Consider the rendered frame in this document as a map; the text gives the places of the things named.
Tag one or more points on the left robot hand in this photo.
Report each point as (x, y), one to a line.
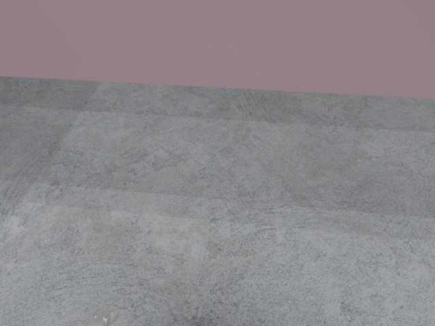
(104, 318)

